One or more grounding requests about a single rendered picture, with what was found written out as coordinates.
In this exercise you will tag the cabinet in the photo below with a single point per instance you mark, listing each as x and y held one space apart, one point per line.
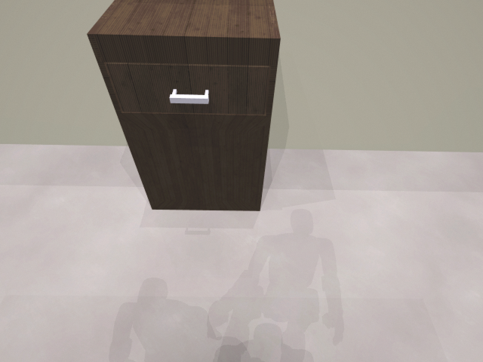
193 161

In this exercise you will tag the drawer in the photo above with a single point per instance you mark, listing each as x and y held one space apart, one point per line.
233 89

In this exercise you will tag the handle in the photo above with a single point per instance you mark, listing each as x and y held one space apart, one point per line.
183 98

